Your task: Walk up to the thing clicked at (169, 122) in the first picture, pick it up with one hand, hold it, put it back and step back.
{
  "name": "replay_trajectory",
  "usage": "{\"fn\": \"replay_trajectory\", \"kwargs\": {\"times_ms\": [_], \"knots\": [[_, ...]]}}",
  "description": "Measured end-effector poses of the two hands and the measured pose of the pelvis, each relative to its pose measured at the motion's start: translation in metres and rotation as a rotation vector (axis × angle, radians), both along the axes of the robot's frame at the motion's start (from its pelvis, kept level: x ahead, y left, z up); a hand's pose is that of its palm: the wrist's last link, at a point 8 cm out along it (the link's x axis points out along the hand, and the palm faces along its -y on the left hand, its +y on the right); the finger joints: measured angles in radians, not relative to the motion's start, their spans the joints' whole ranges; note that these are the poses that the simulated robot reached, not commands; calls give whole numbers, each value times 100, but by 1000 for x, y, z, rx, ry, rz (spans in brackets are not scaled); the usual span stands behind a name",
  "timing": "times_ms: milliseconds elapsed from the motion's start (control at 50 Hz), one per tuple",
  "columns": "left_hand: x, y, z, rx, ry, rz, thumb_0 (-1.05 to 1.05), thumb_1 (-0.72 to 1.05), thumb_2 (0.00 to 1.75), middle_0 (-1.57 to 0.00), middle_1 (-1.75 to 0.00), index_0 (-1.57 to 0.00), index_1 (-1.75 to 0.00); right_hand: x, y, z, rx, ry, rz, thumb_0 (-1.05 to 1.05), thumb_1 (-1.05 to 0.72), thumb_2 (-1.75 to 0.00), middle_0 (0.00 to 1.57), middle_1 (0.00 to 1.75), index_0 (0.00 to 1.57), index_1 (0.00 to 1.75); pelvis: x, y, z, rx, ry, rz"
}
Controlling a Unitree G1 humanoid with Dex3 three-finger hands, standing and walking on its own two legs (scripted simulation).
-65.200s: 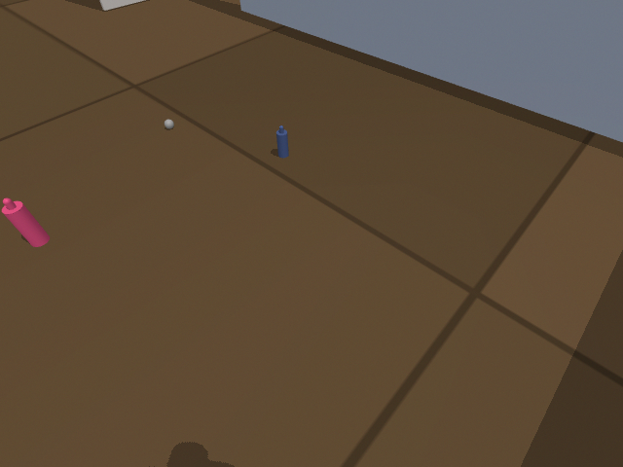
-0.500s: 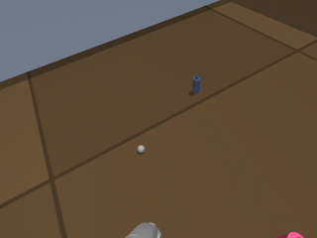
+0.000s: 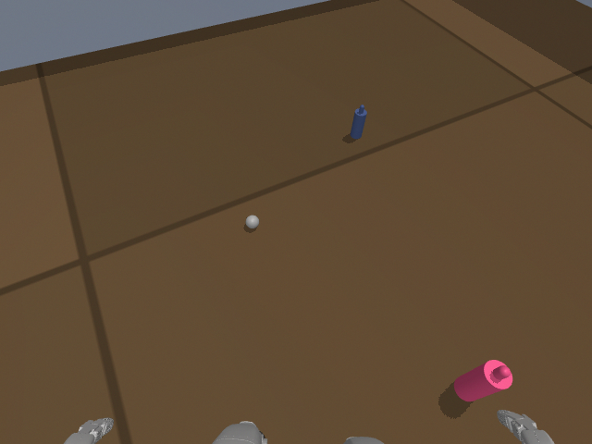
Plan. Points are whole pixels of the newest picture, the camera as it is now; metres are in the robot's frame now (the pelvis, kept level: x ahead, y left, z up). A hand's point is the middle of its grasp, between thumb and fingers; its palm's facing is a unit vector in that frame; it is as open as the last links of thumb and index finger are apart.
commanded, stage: step back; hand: left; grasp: from above
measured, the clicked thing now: (252, 221) +0.95 +0.24 -0.73
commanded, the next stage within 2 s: stand in 1.26 s
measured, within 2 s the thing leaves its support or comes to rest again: neither
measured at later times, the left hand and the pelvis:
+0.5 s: hand out of the picture -0.04 +0.27 -0.14, palm faces +0.04 -0.92 -0.38, open 7.4 cm; pelvis -0.10 +0.00 +0.00, yaw +3 degrees
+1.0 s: hand out of the picture +0.00 +0.26 -0.15, palm faces +0.07 -0.93 -0.37, open 7.4 cm; pelvis -0.06 -0.01 +0.00, yaw +4 degrees
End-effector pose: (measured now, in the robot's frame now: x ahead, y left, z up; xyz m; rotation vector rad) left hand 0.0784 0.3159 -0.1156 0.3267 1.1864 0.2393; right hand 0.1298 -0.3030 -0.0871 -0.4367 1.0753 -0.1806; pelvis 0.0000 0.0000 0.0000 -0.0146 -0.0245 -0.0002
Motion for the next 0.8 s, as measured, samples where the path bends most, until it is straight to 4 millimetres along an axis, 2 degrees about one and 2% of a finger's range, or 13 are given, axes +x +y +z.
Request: {"fn": "replay_trajectory", "kwargs": {"times_ms": [60, 100, 160, 220, 300, 380, 480, 560, 640, 720, 800], "knots": [[-36, -4, -4, 31, 51, -17, 1, 91, 90, -21, -30, -20, -30, -7, -10, -11, 21, -47, 6, 1, -90, -90, 21, 30, 21, 31, -25, -8, -10, 14, 0, -31], [-60, -12, -2, 42, 78, -12, 1, 91, 90, -21, -30, -20, -30, -19, -17, -20, 38, -56, -8, 0, -90, -90, 21, 30, 21, 30, -42, -12, -12, -26, -22, -26], [-94, -20, 8, 43, 93, -8, 1, 91, 90, -21, -30, -20, -30, -46, -20, -26, 66, -27, -40, 0, -91, -90, 21, 30, 20, 30, -56, -17, -7, -2, -20, -29], [-116, -21, 19, 56, 102, 8, 1, 91, 90, -21, -30, -21, -30, -78, -20, -26, 90, 14, -62, 1, -91, -90, 21, 30, 20, 30, -67, -18, 0, 38, -11, -34], [-126, -15, 24, 70, 55, 11, 1, 90, 90, -21, -30, -21, -30, -120, -20, -33, 81, 80, -64, 1, -91, -90, 21, 30, 20, 30, -83, -15, 0, 29, 3, 2], [-127, -1, 18, 61, -20, 25, 1, 90, 90, -21, -30, -21, -30, -154, -13, -38, 59, 159, -43, 1, -91, -90, 21, 30, 20, 30, -97, -8, -6, 8, 2, 57], [-132, 2, 10, 19, -18, 32, 1, 91, 90, -21, -30, -20, -30, -182, 2, -24, 72, 155, -67, 1, -91, -90, 21, 30, 20, 30, -104, -2, 1, 35, -18, 49], [-129, -2, 12, -11, -13, 16, 1, 91, 90, -21, -30, -20, -30, -187, -2, -12, 63, 135, -78, 1, -90, -90, 21, 30, 21, 30, -102, -5, 8, 19, -15, 43], [-121, -10, 11, -9, -1, -2, 1, 91, 90, -21, -30, -20, -30, -183, -16, -11, 57, 116, -92, 1, -90, -90, 21, 30, 21, 31, -98, -13, 7, 19, -12, 36], [-110, -23, 10, 12, -16, -4, 1, 91, 90, -21, -30, -20, -30, -169, -35, -22, 52, 115, -106, 1, -90, -90, 21, 30, 21, 31, -89, -24, 0, -10, -22, 33], [-105, -33, 14, 9, -49, 18, 1, 91, 90, -21, -30, -20, -30, -147, -37, -25, 52, 119, -78, 1, -91, -90, 21, 30, 20, 30, -80, -28, 1, 3, -19, 47]]}}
